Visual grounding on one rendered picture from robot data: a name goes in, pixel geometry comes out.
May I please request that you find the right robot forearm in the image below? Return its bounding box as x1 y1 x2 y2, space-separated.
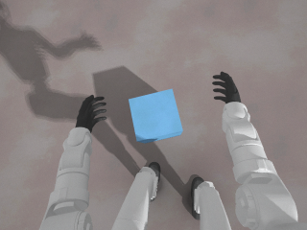
222 102 298 220

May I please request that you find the robot right thigh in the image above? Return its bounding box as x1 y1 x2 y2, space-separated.
194 186 231 230

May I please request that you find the carton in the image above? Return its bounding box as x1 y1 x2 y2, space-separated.
129 89 183 144

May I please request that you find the left robot hand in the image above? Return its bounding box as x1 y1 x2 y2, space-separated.
75 95 106 133

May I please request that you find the left robot upper arm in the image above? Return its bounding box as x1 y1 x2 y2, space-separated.
40 210 93 230

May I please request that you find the robot left shin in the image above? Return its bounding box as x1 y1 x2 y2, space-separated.
135 167 155 177

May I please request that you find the left robot forearm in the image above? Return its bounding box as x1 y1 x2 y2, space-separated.
39 126 93 230

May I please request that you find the right robot hand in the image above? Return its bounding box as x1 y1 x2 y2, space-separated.
212 71 241 104

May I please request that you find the right robot upper arm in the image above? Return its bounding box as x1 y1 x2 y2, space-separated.
235 183 307 230

